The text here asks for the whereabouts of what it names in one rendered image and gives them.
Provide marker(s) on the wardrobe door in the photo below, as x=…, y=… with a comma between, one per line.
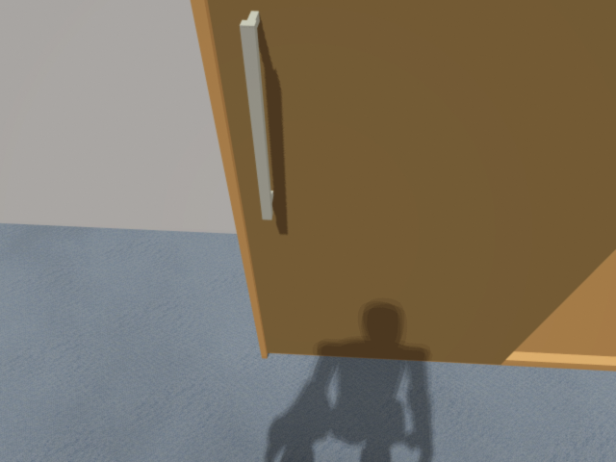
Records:
x=443, y=171
x=585, y=322

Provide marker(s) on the handle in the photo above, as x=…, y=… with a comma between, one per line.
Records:
x=252, y=68

